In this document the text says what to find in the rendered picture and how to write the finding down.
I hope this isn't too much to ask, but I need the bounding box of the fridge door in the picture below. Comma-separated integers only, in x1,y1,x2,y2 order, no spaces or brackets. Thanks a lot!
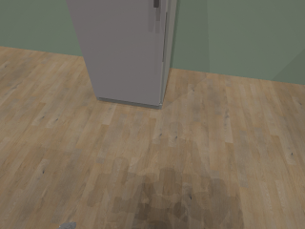
66,0,167,106

